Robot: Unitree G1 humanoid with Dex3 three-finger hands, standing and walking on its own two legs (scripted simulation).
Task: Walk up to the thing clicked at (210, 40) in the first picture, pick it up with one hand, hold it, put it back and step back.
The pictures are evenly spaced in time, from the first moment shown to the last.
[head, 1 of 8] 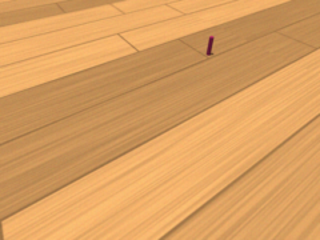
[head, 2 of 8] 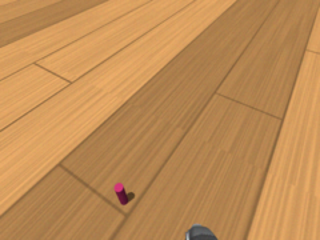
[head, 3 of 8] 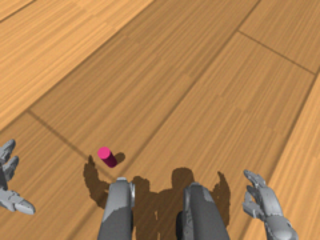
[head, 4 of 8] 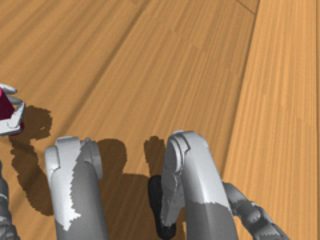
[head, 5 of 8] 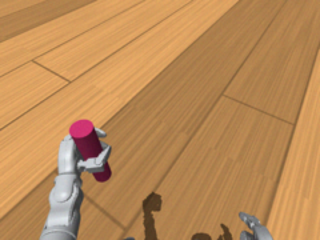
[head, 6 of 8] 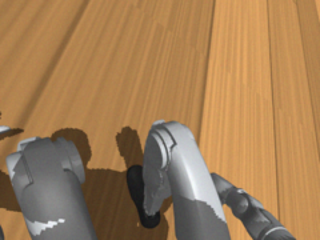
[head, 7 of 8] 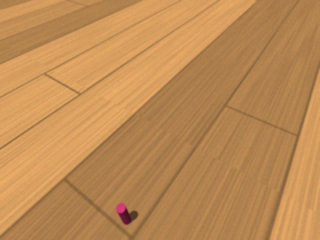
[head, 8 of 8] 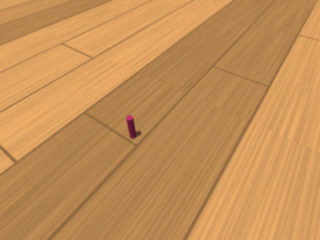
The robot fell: no
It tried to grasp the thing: yes
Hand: left
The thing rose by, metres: 0.67
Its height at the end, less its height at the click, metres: +0.00
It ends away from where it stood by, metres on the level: 0.01
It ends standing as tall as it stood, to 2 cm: yes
